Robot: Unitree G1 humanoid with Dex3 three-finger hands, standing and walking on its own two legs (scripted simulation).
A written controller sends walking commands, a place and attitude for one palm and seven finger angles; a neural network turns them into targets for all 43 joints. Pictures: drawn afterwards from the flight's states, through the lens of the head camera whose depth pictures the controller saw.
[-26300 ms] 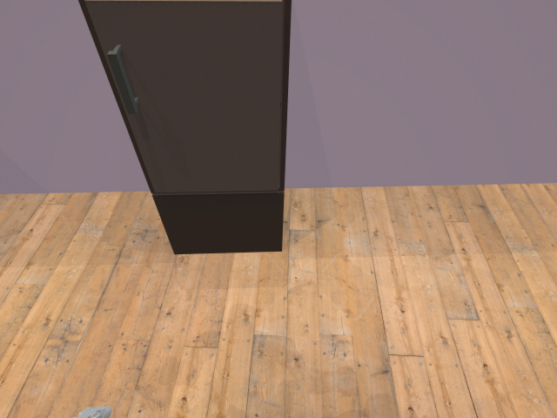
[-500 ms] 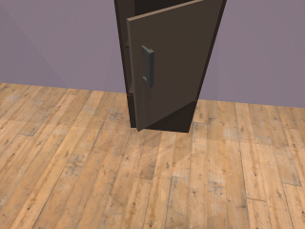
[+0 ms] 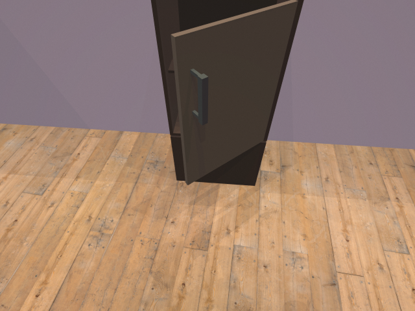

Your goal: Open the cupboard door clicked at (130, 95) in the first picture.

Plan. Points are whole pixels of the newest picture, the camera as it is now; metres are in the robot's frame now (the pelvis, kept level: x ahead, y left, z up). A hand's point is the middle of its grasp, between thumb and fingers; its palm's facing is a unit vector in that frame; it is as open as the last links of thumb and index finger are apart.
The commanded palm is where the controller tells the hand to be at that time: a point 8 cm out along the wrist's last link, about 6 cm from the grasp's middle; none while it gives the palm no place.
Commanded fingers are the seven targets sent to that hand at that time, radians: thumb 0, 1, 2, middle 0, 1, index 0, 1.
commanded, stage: let the arm hang, fingers relaxed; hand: left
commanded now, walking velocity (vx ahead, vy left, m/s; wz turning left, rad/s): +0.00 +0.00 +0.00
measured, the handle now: (198, 97) +0.64 +0.06 +0.06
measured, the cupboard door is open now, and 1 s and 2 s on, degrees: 41 41 41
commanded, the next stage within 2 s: look to check the result in 0.08 s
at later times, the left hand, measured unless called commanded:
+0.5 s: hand out of the picture +0.01 +0.17 -0.17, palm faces +0.03 -0.98 -0.18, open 7.4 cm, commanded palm none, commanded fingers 0.00 0.90 0.90 -0.20 -0.30 -0.20 -0.30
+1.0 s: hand out of the picture +0.04 +0.17 -0.18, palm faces -0.04 -0.98 -0.20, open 7.4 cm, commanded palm none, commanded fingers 0.00 0.90 0.90 -0.20 -0.30 -0.20 -0.30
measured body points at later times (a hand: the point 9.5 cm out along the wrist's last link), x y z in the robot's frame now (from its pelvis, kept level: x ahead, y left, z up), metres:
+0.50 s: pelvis +0.02 +0.00 +0.00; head +0.03 +0.00 +0.45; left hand +0.01 +0.22 -0.16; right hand +0.02 -0.22 -0.16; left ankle +0.02 +0.10 -0.74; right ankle +0.03 -0.10 -0.74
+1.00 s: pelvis +0.02 +0.00 -0.01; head +0.05 -0.01 +0.44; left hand +0.04 +0.23 -0.16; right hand +0.02 -0.23 -0.17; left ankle +0.02 +0.10 -0.74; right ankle +0.03 -0.10 -0.74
